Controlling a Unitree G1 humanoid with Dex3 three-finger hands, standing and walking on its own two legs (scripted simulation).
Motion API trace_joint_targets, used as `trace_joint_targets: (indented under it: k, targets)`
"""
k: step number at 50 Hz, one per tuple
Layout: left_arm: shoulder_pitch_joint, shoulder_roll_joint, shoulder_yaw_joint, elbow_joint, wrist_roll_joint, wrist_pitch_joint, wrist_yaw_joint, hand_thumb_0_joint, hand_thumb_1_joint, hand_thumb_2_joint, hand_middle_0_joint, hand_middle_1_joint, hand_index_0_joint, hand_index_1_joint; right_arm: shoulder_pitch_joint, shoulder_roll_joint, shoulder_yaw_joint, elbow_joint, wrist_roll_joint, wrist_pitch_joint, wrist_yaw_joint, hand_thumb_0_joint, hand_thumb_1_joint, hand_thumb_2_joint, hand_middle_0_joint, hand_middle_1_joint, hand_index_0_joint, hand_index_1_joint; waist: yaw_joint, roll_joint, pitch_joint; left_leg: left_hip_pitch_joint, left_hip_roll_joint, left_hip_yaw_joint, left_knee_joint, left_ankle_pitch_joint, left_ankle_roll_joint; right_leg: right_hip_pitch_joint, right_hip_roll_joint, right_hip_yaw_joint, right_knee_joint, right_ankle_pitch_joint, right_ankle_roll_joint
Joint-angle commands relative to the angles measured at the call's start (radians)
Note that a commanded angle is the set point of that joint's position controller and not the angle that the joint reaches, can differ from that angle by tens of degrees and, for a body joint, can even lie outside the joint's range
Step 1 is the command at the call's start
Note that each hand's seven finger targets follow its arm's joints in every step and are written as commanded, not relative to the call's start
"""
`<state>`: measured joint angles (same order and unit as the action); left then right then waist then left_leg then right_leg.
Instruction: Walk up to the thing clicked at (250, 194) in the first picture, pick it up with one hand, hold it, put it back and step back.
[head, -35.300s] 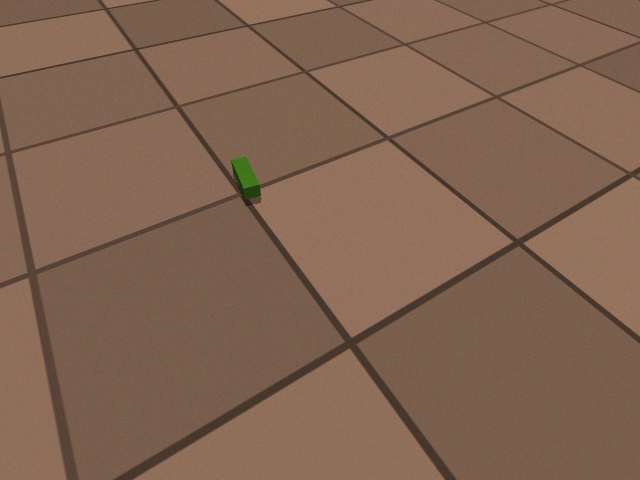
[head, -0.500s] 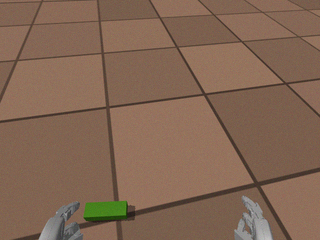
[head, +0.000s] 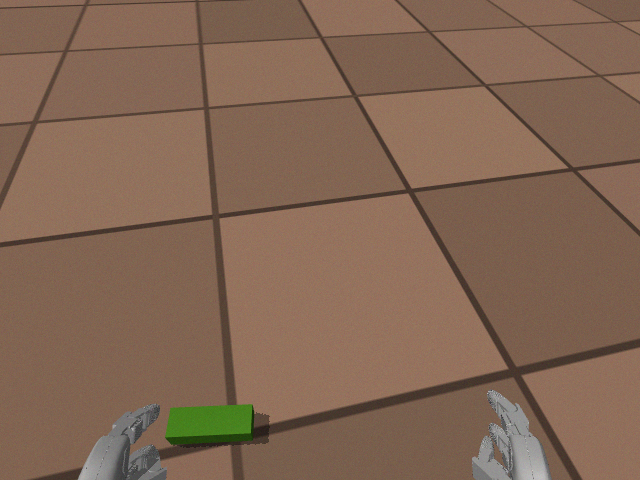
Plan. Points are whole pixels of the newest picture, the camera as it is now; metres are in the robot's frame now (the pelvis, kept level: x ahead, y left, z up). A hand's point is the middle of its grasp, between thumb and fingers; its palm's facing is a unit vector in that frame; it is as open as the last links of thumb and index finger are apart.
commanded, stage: stand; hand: left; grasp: from above
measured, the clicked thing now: (212, 424) +0.40 +0.26 -0.68
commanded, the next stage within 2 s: none
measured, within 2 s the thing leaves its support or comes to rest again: neither
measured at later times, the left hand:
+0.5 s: hand out of the picture +0.06 +0.25 -0.11, palm faces +0.03 -0.95 -0.32, open 7.4 cm
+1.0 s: hand out of the picture +0.01 +0.24 -0.10, palm faces +0.01 -0.94 -0.33, open 7.4 cm
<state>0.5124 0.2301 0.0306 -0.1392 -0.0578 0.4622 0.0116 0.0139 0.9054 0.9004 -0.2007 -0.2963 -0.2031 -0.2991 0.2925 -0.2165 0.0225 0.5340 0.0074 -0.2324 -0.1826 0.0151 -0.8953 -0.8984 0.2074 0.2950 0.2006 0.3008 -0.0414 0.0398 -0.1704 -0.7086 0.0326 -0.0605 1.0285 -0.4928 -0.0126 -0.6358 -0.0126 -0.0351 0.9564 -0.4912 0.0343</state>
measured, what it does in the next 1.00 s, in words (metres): rises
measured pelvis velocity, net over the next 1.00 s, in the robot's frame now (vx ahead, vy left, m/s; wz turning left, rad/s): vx -0.02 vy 0.00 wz -0.01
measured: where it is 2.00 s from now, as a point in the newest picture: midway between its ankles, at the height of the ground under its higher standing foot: outside the picture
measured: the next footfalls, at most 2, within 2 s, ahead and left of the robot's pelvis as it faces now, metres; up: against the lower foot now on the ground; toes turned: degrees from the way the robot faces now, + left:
none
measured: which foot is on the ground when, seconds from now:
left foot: down 0.00-1.00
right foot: down 0.00-1.00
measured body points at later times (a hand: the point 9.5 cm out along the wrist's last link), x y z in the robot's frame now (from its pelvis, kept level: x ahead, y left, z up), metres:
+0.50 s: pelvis -0.01 +0.01 +0.05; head -0.01 +0.02 +0.50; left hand +0.06 +0.29 -0.09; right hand +0.07 -0.27 -0.08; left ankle +0.01 +0.12 -0.68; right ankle -0.01 -0.14 -0.68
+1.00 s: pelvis -0.02 +0.00 +0.06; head -0.03 +0.00 +0.51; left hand +0.01 +0.29 -0.08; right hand +0.03 -0.28 -0.08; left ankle +0.01 +0.12 -0.68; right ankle -0.01 -0.14 -0.68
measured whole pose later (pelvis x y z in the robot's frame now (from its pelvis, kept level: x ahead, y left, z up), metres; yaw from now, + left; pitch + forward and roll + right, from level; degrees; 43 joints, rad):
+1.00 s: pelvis -0.02 +0.00 +0.06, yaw +0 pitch -5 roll +0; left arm 0.20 0.30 0.03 1.12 0.03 0.01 0.02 0.01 0.90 0.90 -0.20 -0.30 -0.21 -0.30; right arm 0.17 -0.30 -0.05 1.11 -0.03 0.01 -0.01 0.01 -0.90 -0.90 0.21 0.29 0.20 0.30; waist 0.01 0.01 0.07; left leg -0.15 0.00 -0.01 0.42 -0.18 0.00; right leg -0.12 -0.05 0.00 0.41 -0.20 0.04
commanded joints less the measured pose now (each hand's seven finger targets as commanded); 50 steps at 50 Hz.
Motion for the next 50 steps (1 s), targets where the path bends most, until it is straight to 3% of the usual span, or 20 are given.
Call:
trace_joint_targets:
  k: [1,2,3,5,6,9,14,18,20,23,26,27,33,38,45,48,50]
  targets:
    - [-0.23,0.209,0.08,0.327,0.127,-0.334,0.052,0.0,0.899,0.9,-0.2,-0.3,-0.2,-0.3,-0.143,-0.238,-0.098,0.089,-0.12,0.091,0.079,0.0,-0.9,-0.9,0.2,0.3,0.2,0.3,0.068,-0.096,0.079,0.191,0.004,0.022,-0.239,0.391,0.077,0.226,-0.063,0.111,-0.224,0.239,-0.108]
    - [-0.218,0.222,0.079,0.375,0.132,-0.366,0.046,0.0,0.899,0.9,-0.2,-0.3,-0.2,-0.3,-0.133,-0.245,-0.099,0.081,-0.122,0.111,0.098,0.0,-0.9,-0.9,0.2,0.3,0.2,0.3,0.061,-0.11,0.061,0.233,0.001,0.017,-0.242,0.384,0.081,0.215,-0.067,0.123,-0.22,0.244,-0.118]
    - [-0.248,0.219,0.07,0.401,0.132,-0.384,0.039,0.0,0.899,0.9,-0.2,-0.3,-0.2,-0.3,-0.111,-0.25,-0.099,0.078,-0.124,0.123,0.111,0.0,-0.9,-0.9,0.2,0.3,0.2,0.3,0.039,-0.052,0.07,0.239,0.002,-0.006,-0.264,0.373,0.082,0.199,-0.048,0.108,-0.21,0.26,-0.109]
    - [-0.267,0.215,0.059,0.48,0.12,-0.411,0.031,0.0,0.899,0.9,-0.2,-0.3,-0.2,-0.3,-0.12,-0.224,-0.095,0.125,-0.077,0.129,0.143,0.0,-0.9,-0.9,0.2,0.3,0.2,0.3,0.061,0.011,0.041,0.317,0.006,-0.027,-0.321,0.355,0.087,0.253,-0.06,0.086,-0.201,0.259,-0.085]
    - [-0.259,0.209,0.059,0.521,0.116,-0.415,0.03,0.0,0.899,0.9,-0.2,-0.3,-0.2,-0.3,-0.141,-0.223,-0.1,0.14,-0.065,0.136,0.153,0.0,-0.9,-0.9,0.2,0.3,0.2,0.3,0.079,-0.035,0.061,0.324,0.001,-0.016,-0.329,0.337,0.077,0.247,-0.061,0.093,-0.225,0.242,-0.085]
    - [-0.302,0.212,0.065,0.637,0.106,-0.429,0.031,0.0,0.899,0.9,-0.2,-0.3,-0.2,-0.3,-0.163,-0.219,-0.109,0.171,-0.055,0.153,0.164,0.0,-0.9,-0.9,0.2,0.3,0.2,0.3,0.075,-0.072,0.063,0.319,-0.006,-0.015,-0.349,0.243,0.074,0.279,-0.079,0.108,-0.304,0.195,-0.076]
    - [-0.338,0.221,0.066,0.783,0.105,-0.464,0.033,0.0,0.899,0.9,-0.2,-0.3,-0.2,-0.3,-0.148,-0.22,-0.114,0.243,-0.06,0.176,0.165,0.0,-0.9,-0.9,0.2,0.3,0.2,0.3,0.054,-0.064,0.087,0.401,0.003,-0.016,-0.395,0.31,0.073,0.313,-0.087,0.105,-0.356,0.282,-0.063]
    - [-0.323,0.208,0.059,0.885,0.093,-0.467,0.034,0.0,0.899,0.9,-0.2,-0.3,-0.2,-0.3,-0.151,-0.237,-0.114,0.298,-0.058,0.181,0.156,0.0,-0.9,-0.9,0.2,0.3,0.2,0.3,0.066,0.014,0.11,0.456,0.046,-0.068,-0.487,0.382,0.078,0.345,-0.064,0.07,-0.362,0.322,-0.051]
    - [-0.318,0.205,0.056,0.934,0.092,-0.466,0.035,0.0,0.899,0.9,-0.2,-0.3,-0.2,-0.3,-0.159,-0.244,-0.112,0.321,-0.055,0.187,0.152,0.0,-0.9,-0.9,0.2,0.3,0.2,0.3,0.071,0.026,0.143,0.431,0.059,-0.088,-0.542,0.349,0.077,0.388,-0.063,0.065,-0.395,0.308,-0.048]
    - [-0.313,0.22,0.055,0.999,0.09,-0.469,0.033,0.0,0.899,0.9,-0.2,-0.3,-0.2,-0.3,-0.143,-0.243,-0.107,0.364,-0.049,0.193,0.147,0.0,-0.9,-0.9,0.2,0.3,0.2,0.3,0.062,-0.017,0.183,0.453,0.046,-0.063,-0.575,0.369,0.058,0.42,-0.076,0.083,-0.457,0.338,-0.053]
    - [-0.315,0.226,0.051,1.048,0.089,-0.468,0.034,0.0,0.899,0.9,-0.2,-0.3,-0.2,-0.3,-0.144,-0.248,-0.107,0.398,-0.044,0.198,0.143,0.0,-0.9,-0.9,0.2,0.3,0.2,0.3,0.059,-0.028,0.189,0.504,0.048,-0.055,-0.601,0.37,0.05,0.431,-0.084,0.087,-0.507,0.347,-0.051]
    - [-0.32,0.227,0.049,1.063,0.088,-0.468,0.034,0.0,0.899,0.9,-0.2,-0.3,-0.2,-0.3,-0.145,-0.253,-0.107,0.41,-0.041,0.2,0.144,0.0,-0.9,-0.9,0.2,0.3,0.2,0.3,0.056,-0.024,0.206,0.487,0.048,-0.061,-0.626,0.316,0.049,0.442,-0.082,0.085,-0.528,0.315,-0.048]
    - [-0.333,0.229,0.043,1.129,0.091,-0.47,0.031,0.0,0.899,0.9,-0.2,-0.3,-0.2,-0.3,-0.163,-0.252,-0.103,0.454,-0.037,0.206,0.148,0.0,-0.9,-0.9,0.2,0.3,0.2,0.3,0.055,-0.03,0.228,0.521,0.054,-0.064,-0.699,0.261,0.039,0.463,-0.083,0.082,-0.58,0.287,-0.042]
    - [-0.332,0.239,0.039,1.165,0.092,-0.471,0.027,0.0,0.899,0.9,-0.2,-0.3,-0.2,-0.3,-0.168,-0.255,-0.101,0.478,-0.037,0.214,0.155,0.0,-0.9,-0.9,0.2,0.3,0.2,0.3,0.054,-0.016,0.267,0.479,0.054,-0.07,-0.743,0.147,0.038,0.47,-0.079,0.079,-0.614,0.228,-0.034]
    - [-0.344,0.258,0.038,1.185,0.092,-0.477,0.024,0.0,0.899,0.9,-0.2,-0.3,-0.2,-0.3,-0.161,-0.26,-0.099,0.501,-0.035,0.22,0.164,0.0,-0.9,-0.9,0.2,0.3,0.2,0.3,0.044,-0.046,0.259,0.506,0.045,-0.052,-0.727,0.144,0.035,0.442,-0.092,0.106,-0.666,0.142,-0.035]
    - [-0.34,0.253,0.035,1.194,0.088,-0.48,0.024,0.0,0.899,0.9,-0.2,-0.3,-0.2,-0.3,-0.183,-0.264,-0.098,0.504,-0.032,0.218,0.164,0.0,-0.9,-0.9,0.2,0.3,0.2,0.3,0.053,-0.036,0.238,0.529,0.056,-0.055,-0.724,0.197,0.039,0.465,-0.099,0.105,-0.657,0.206,-0.04]
    - [-0.353,0.261,0.035,1.196,0.088,-0.481,0.023,0.0,0.899,0.9,-0.2,-0.3,-0.2,-0.3,-0.166,-0.265,-0.095,0.51,-0.032,0.217,0.164,0.0,-0.9,-0.9,0.2,0.3,0.2,0.3,0.042,-0.036,0.233,0.539,0.057,-0.048,-0.728,0.21,0.037,0.46,-0.099,0.108,-0.66,0.209,-0.039]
